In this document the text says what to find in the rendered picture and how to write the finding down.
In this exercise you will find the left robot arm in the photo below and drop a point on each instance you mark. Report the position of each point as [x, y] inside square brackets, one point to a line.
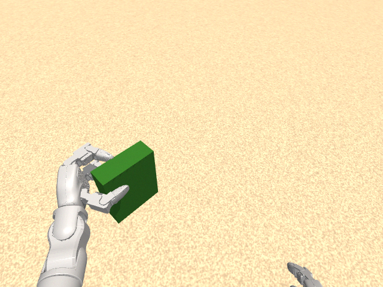
[66, 260]

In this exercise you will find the left robot hand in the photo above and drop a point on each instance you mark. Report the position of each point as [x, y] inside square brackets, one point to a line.
[73, 186]

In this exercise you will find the right robot hand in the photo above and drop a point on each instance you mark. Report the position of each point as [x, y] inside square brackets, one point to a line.
[303, 275]

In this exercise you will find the carton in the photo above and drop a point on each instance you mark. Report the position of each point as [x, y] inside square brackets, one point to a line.
[134, 167]

